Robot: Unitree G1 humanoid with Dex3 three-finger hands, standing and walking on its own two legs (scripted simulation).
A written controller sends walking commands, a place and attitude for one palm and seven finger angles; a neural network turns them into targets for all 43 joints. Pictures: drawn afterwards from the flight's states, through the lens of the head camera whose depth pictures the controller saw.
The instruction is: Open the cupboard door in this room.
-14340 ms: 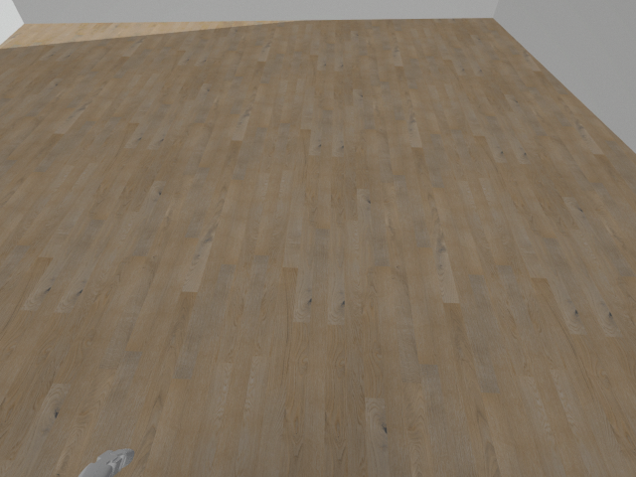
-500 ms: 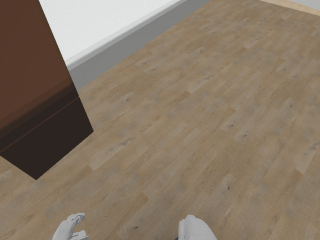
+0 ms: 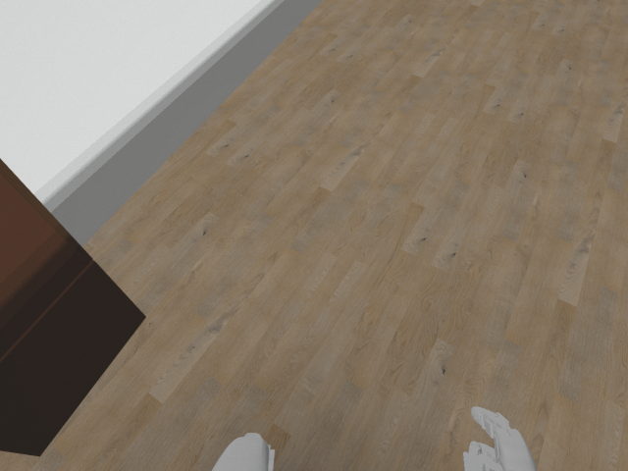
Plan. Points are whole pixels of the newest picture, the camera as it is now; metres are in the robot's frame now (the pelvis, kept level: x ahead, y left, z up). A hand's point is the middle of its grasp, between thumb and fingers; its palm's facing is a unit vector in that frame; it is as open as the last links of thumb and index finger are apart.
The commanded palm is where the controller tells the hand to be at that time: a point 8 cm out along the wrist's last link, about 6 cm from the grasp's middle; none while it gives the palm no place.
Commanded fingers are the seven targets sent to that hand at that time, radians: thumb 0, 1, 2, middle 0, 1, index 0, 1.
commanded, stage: walk to a spot facing it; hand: left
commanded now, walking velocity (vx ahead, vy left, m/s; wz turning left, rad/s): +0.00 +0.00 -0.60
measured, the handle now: out of the picture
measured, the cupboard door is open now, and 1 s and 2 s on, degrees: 0 0 0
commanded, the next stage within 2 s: turn to face it in 1.60 s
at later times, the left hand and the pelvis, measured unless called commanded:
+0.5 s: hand (209, 420) +0.19 +0.18 -0.15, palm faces -0.34 -0.91 -0.23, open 7.4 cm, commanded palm none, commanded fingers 0.00 0.90 0.90 -0.20 -0.30 -0.20 -0.30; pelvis +0.01 +0.02 +0.00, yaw -20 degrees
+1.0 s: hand (243, 439) +0.17 +0.12 -0.15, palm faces -0.51 -0.83 -0.22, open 7.4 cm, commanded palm none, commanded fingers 0.00 0.90 0.90 -0.20 -0.30 -0.20 -0.30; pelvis +0.01 -0.01 +0.01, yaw -35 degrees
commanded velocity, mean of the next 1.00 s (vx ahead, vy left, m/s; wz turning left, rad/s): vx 0.05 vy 0.00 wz -0.60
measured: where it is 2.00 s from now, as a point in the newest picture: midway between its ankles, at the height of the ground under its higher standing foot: outside the picture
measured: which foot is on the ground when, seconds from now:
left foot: up 0.00-0.04, down 0.06-0.54, up 0.56-1.00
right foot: down 0.00-0.06, up 0.08-0.52, down 0.54-1.00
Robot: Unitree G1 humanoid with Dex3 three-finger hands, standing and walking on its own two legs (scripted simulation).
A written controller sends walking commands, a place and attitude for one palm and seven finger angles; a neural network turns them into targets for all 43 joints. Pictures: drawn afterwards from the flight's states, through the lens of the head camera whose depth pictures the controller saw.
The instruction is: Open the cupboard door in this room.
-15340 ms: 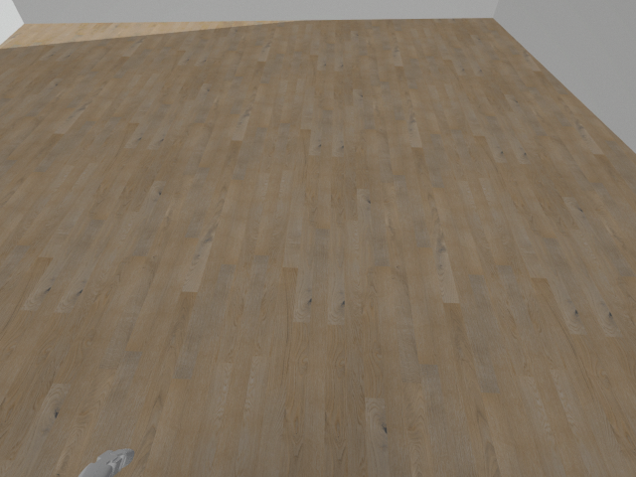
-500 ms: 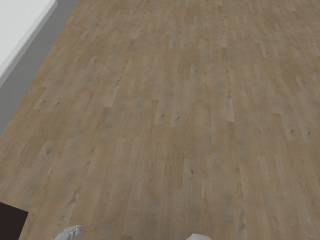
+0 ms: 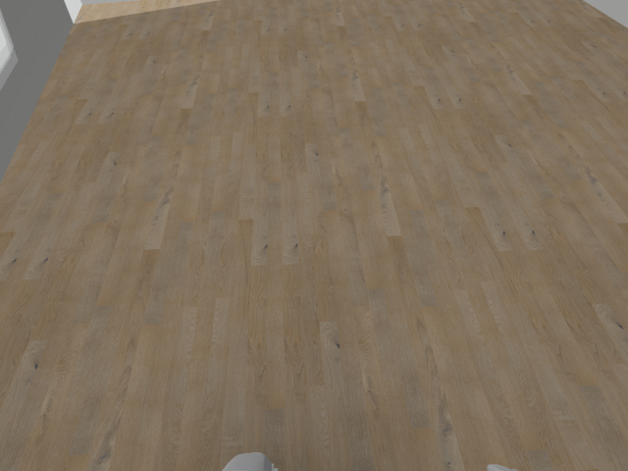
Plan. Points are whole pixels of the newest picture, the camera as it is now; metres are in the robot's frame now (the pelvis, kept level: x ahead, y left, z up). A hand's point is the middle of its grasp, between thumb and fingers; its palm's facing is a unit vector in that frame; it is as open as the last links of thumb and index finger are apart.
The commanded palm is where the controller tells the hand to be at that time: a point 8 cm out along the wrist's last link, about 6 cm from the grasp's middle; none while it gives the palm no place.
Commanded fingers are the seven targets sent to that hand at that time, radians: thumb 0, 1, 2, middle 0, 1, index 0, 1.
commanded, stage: walk to a spot facing it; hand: left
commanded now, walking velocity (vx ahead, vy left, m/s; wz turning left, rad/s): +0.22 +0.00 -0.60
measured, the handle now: out of the picture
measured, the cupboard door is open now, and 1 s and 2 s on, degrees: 0 0 0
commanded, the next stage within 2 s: turn to face it in 0.60 s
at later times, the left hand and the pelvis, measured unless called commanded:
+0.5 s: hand (194, 421) +0.20 +0.21 -0.17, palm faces -0.30 -0.93 -0.21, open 7.4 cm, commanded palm none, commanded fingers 0.00 0.90 0.90 -0.20 -0.30 -0.20 -0.30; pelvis +0.07 +0.03 +0.00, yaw -20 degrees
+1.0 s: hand (286, 359) +0.31 +0.08 -0.16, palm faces -0.43 -0.89 -0.17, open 7.4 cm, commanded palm none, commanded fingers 0.00 0.90 0.90 -0.20 -0.30 -0.20 -0.30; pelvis +0.13 -0.02 -0.01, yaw -24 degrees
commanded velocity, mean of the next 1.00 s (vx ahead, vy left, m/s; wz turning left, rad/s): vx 0.02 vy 0.00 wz -0.20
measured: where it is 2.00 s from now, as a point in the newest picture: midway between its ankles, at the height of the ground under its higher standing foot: outside the picture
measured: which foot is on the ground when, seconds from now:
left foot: up 0.00-0.10, down 0.12-0.62, up 0.64-1.00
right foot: down 0.00-0.12, up 0.14-0.60, down 0.62-1.00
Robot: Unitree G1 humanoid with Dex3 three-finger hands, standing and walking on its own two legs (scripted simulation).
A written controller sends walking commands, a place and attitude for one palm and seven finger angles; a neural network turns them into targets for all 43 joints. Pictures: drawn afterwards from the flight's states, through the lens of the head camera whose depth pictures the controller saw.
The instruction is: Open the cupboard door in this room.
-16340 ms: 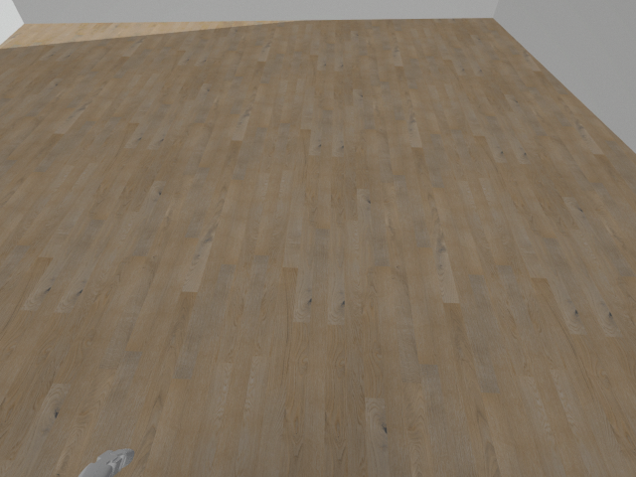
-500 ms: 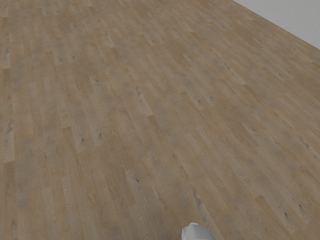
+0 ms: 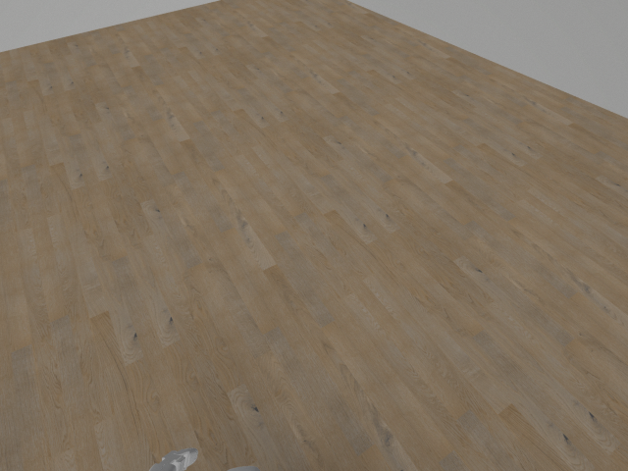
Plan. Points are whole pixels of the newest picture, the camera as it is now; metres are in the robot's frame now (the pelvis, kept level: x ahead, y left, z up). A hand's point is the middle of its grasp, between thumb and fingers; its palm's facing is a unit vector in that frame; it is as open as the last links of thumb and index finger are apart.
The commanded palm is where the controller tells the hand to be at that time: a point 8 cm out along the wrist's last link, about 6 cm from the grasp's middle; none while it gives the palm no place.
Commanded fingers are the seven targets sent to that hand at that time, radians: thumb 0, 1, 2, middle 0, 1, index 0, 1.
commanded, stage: turn to face it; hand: left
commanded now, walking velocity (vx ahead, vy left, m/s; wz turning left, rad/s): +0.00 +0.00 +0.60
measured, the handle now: out of the picture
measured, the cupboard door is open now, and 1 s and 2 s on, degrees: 0 0 0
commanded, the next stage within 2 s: none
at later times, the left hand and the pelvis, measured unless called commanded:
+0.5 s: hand out of the picture +0.05 +0.25 -0.16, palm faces +0.27 -0.93 -0.24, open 7.4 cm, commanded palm none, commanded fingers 0.00 0.90 0.90 -0.20 -0.30 -0.20 -0.30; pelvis +0.01 +0.01 +0.01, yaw +16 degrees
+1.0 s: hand out of the picture -0.05 +0.14 -0.15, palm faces +0.56 -0.78 -0.27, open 7.4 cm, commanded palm none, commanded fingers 0.00 0.90 0.90 -0.20 -0.30 -0.20 -0.30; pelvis +0.00 -0.05 +0.01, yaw +36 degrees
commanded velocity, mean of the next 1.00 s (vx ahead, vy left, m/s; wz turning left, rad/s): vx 0.00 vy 0.00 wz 0.60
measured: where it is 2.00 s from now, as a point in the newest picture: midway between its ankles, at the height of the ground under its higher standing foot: outside the picture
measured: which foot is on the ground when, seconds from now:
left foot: up 0.00-0.06, down 0.08-0.66, up 0.68-1.00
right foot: down 0.00-0.08, up 0.10-0.64, down 0.66-1.00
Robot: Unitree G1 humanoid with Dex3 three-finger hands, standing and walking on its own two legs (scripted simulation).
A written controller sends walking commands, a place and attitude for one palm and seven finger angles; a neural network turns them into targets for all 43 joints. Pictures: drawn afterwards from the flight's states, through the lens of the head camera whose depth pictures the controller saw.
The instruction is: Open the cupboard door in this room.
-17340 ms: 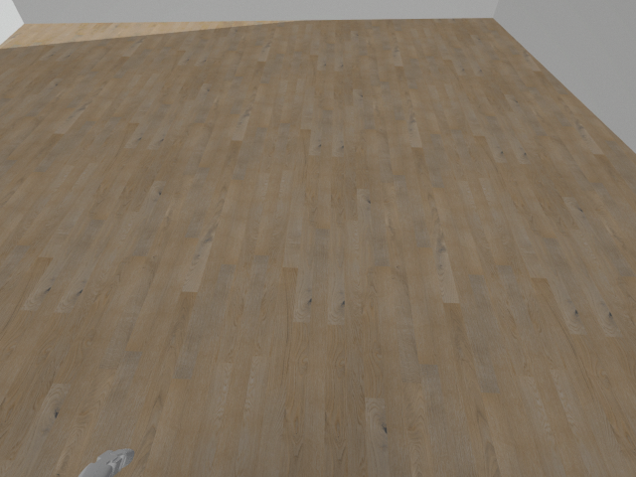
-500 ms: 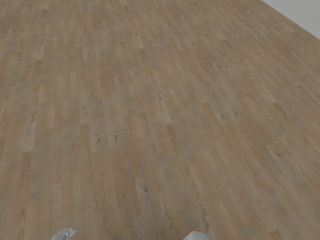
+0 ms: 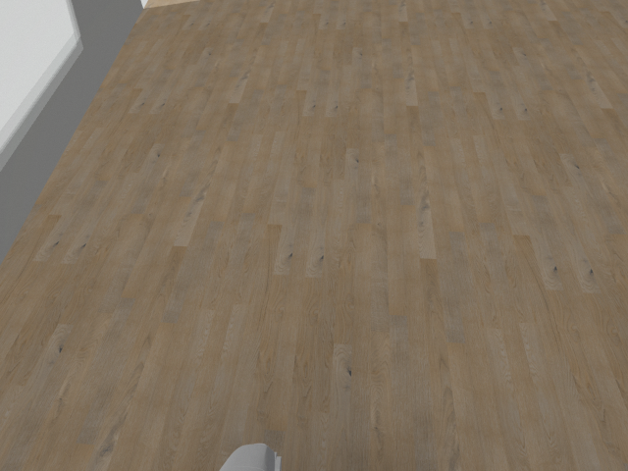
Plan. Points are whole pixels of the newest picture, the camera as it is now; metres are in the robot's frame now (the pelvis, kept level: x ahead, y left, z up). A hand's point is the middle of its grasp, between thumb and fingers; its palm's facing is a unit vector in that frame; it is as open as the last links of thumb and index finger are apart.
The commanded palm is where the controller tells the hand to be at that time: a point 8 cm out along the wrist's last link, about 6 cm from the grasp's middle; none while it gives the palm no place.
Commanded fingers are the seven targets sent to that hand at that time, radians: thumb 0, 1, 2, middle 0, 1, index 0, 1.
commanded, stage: turn to face it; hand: left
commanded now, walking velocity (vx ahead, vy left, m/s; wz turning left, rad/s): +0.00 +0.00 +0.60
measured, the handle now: out of the picture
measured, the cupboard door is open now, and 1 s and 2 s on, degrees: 0 0 0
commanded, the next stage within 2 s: none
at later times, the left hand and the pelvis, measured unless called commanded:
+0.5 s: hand out of the picture +0.06 +0.29 -0.16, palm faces +0.28 -0.93 -0.25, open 7.4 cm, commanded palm none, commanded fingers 0.00 0.90 0.90 -0.20 -0.30 -0.20 -0.30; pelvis +0.00 +0.05 +0.00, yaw +16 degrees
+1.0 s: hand out of the picture -0.03 +0.20 -0.15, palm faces +0.55 -0.79 -0.27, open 7.4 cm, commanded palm none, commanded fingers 0.00 0.90 0.90 -0.20 -0.30 -0.20 -0.30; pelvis +0.01 +0.00 +0.00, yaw +36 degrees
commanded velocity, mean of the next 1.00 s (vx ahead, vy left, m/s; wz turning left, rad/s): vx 0.00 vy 0.00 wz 0.60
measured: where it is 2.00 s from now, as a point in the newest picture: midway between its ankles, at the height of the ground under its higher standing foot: outside the picture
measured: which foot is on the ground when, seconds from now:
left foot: up 0.00-0.14, down 0.16-0.68, up 0.70-1.00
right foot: down 0.00-0.16, up 0.18-0.66, down 0.68-1.00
